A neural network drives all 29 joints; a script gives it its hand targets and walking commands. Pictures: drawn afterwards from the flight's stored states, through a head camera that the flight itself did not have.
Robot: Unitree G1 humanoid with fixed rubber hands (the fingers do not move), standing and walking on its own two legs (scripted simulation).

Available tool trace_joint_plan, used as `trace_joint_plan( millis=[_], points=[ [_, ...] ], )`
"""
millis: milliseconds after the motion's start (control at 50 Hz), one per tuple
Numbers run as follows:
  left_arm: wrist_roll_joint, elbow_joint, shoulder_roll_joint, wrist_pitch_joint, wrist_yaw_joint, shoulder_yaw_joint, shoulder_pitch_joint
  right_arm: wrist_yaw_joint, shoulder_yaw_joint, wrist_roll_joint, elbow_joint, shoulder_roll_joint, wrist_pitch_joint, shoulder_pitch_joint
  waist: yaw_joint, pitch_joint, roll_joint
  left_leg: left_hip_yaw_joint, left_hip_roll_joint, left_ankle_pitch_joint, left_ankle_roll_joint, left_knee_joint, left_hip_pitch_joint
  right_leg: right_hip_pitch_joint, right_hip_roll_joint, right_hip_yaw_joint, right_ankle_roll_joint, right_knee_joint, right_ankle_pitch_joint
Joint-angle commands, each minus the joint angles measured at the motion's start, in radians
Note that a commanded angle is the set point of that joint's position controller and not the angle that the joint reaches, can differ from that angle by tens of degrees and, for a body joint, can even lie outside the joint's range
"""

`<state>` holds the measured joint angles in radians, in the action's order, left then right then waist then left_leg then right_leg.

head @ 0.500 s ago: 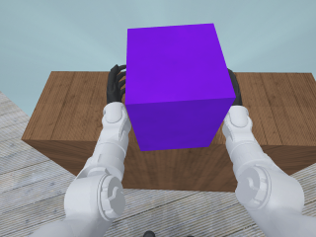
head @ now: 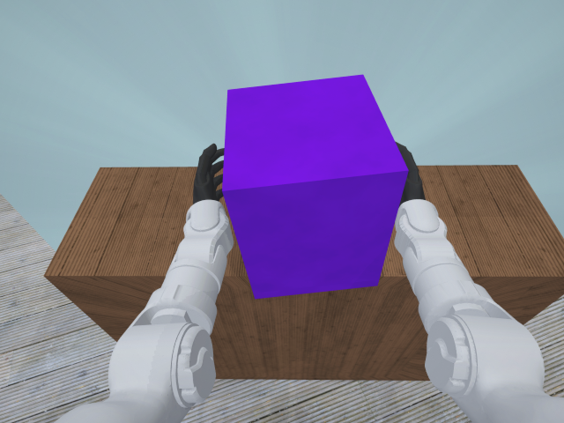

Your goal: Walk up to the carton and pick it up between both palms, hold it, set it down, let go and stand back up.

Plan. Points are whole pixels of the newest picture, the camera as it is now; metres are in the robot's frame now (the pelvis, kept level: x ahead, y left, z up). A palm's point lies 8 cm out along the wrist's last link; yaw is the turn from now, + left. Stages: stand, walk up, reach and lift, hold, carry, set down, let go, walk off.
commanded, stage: reach and lift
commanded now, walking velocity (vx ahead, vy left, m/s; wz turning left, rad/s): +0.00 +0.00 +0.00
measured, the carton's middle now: (306, 192) +0.45 +0.03 +0.08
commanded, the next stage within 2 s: hold in 1.96 s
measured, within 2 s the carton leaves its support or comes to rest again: neither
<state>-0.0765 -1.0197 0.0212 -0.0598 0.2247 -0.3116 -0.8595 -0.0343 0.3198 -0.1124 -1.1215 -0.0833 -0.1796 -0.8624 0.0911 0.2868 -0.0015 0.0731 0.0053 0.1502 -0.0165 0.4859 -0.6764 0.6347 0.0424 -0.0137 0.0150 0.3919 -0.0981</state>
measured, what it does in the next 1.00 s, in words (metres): stands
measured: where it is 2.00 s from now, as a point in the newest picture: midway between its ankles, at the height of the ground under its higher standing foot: outside the picture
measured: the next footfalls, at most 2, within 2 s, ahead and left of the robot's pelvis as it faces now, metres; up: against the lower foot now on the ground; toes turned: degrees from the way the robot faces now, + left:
none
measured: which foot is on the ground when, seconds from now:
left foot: down 0.00-1.00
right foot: down 0.00-1.00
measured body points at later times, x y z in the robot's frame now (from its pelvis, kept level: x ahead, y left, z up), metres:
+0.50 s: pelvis -0.02 +0.00 +0.01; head -0.06 +0.02 +0.45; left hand +0.41 +0.16 +0.19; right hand +0.42 -0.13 +0.21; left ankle +0.03 +0.12 -0.73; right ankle +0.03 -0.11 -0.73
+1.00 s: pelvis -0.02 +0.01 +0.01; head -0.08 +0.03 +0.45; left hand +0.40 +0.16 +0.21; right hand +0.40 -0.14 +0.22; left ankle +0.03 +0.12 -0.73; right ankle +0.03 -0.11 -0.73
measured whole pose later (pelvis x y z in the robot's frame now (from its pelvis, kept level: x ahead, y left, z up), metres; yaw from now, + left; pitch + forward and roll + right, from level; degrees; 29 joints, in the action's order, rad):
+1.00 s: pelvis -0.02 +0.01 +0.01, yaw +0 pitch +4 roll -2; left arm -0.05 -0.94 -0.06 0.48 0.22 -0.27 -0.98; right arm -0.10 0.27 0.08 -1.06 -0.11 0.36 -1.02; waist -0.02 0.25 0.00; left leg 0.07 0.01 0.16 -0.01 0.49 -0.40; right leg 0.34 0.04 -0.01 0.01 0.36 -0.09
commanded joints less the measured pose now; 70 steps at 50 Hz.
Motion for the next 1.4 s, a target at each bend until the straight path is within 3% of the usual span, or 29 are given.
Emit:
trace_joint_plan(
  millis=[0,180,360,440,640,780,1020,1380],
  points=[
    [0.147,0.243,0.693,-0.006,-0.180,0.529,-0.881,0.086,-0.432,0.068,0.336,0.695,0.005,-0.934,-0.052,0.933,-0.027,-0.113,-0.014,-0.315,-0.036,-0.001,0.512,-0.624,0.035,-0.036,-0.028,0.031,0.384],
    [0.188,0.378,0.693,0.138,-0.171,0.518,-1.073,0.064,-0.379,0.145,0.367,0.718,0.169,-1.040,-0.100,0.801,0.000,-0.083,-0.029,-0.189,-0.037,-0.051,0.528,-0.606,0.023,-0.026,-0.020,-0.018,0.215],
    [0.092,0.269,0.625,0.277,-0.199,0.321,-1.093,0.071,-0.233,0.149,0.192,0.670,0.293,-1.047,-0.123,0.456,-0.001,-0.076,-0.032,-0.001,-0.009,-0.147,0.524,-0.590,0.007,-0.018,-0.019,-0.090,-0.024],
    [0.049,0.237,0.612,0.324,-0.214,0.255,-1.080,0.079,-0.206,0.155,0.168,0.660,0.328,-1.067,-0.126,0.335,-0.002,-0.071,-0.032,0.069,0.009,-0.186,0.505,-0.606,0.002,-0.009,-0.019,-0.111,-0.099],
    [0.070,0.394,0.657,0.383,-0.202,0.330,-1.120,0.073,-0.307,0.260,0.287,0.705,0.374,-1.140,-0.144,0.417,0.032,-0.046,-0.045,-0.019,0.001,-0.173,0.569,-0.630,0.012,-0.001,-0.024,-0.103,0.013],
    [0.116,0.433,0.674,0.432,-0.195,0.383,-1.112,0.051,-0.335,0.302,0.361,0.695,0.420,-1.149,-0.176,0.441,0.041,-0.033,-0.044,-0.005,-0.012,-0.158,0.573,-0.605,0.013,0.012,-0.022,-0.108,0.004],
    [0.128,0.500,0.660,0.491,-0.189,0.389,-1.107,0.029,-0.403,0.380,0.432,0.705,0.491,-1.143,-0.165,0.475,0.058,-0.023,-0.051,-0.032,-0.010,-0.142,0.559,-0.610,0.017,0.021,-0.028,-0.092,0.026],
    [0.173,0.563,0.658,0.549,-0.190,0.424,-1.131,0.007,-0.441,0.436,0.501,0.699,0.553,-1.165,-0.181,0.486,0.082,-0.006,-0.049,-0.034,-0.017,-0.129,0.568,-0.574,0.025,0.015,-0.025,-0.088,0.013]
  ],
)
